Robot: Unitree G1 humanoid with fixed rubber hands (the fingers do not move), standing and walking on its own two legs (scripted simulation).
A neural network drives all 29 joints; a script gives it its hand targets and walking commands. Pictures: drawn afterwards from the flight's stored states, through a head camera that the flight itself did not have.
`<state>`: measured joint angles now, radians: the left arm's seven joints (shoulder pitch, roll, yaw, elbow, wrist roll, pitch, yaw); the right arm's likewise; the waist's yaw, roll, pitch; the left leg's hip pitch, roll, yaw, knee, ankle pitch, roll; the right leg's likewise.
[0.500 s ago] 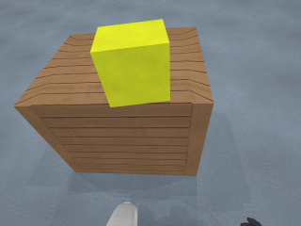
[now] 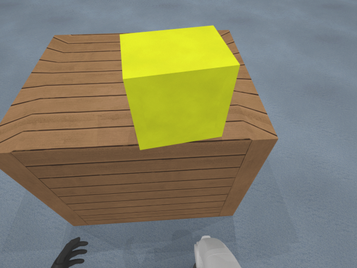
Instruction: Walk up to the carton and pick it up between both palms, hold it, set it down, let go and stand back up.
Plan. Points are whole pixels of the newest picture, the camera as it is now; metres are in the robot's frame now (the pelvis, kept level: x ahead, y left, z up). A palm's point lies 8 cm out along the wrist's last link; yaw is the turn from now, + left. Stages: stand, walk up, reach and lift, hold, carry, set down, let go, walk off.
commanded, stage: walk up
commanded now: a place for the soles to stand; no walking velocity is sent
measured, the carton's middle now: (175, 90) +0.55 -0.03 +0.08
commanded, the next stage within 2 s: none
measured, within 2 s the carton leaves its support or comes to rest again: neither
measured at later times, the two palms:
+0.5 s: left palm out of the picture +0.17 +0.29 -0.09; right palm (273, 249) +0.15 -0.23 -0.09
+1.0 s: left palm out of the picture +0.15 +0.29 -0.08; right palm (266, 231) +0.19 -0.23 -0.08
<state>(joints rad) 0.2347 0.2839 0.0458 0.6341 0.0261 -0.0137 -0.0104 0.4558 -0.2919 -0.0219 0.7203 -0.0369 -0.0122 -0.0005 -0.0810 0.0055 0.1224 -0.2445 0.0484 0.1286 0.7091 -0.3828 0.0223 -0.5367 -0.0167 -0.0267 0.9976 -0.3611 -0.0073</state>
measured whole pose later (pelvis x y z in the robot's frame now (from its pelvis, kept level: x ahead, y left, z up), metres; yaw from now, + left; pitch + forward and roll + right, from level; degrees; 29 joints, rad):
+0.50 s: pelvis +0.04 +0.03 +0.00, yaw +0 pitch -3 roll +0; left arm 0.22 0.28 0.01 0.67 -0.01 0.04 0.00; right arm 0.28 -0.28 -0.01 0.63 0.00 0.02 0.00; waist 0.01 0.00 0.07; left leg -0.31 0.02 -0.01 0.72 -0.35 -0.02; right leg -0.39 -0.05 -0.01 0.70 -0.27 0.01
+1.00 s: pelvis +0.06 +0.02 +0.01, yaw +3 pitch -2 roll +0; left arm 0.24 0.29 -0.01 0.72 0.00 0.01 -0.02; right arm 0.28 -0.29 -0.01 0.60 0.00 0.01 0.02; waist 0.01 0.03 0.04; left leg -0.29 0.01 -0.05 0.64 -0.32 -0.03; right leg -0.34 -0.06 -0.05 0.61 -0.24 0.02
